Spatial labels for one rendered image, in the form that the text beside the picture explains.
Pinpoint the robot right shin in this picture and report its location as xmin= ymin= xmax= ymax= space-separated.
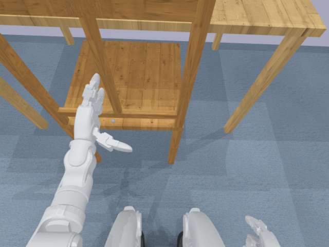
xmin=182 ymin=208 xmax=200 ymax=247

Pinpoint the chair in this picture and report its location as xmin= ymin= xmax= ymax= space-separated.
xmin=0 ymin=0 xmax=216 ymax=164

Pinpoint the table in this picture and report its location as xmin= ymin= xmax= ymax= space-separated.
xmin=0 ymin=0 xmax=327 ymax=133

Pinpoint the robot right hand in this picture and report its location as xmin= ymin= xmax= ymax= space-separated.
xmin=243 ymin=216 xmax=280 ymax=247

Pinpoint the robot left forearm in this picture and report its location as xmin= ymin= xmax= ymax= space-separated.
xmin=26 ymin=139 xmax=97 ymax=247

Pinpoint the robot right thigh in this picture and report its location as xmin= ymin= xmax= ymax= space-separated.
xmin=183 ymin=211 xmax=225 ymax=247

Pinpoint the left robot upper arm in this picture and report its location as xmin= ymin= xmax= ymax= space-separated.
xmin=28 ymin=232 xmax=83 ymax=247

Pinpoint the robot left hand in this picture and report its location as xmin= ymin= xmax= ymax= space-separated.
xmin=74 ymin=73 xmax=133 ymax=152

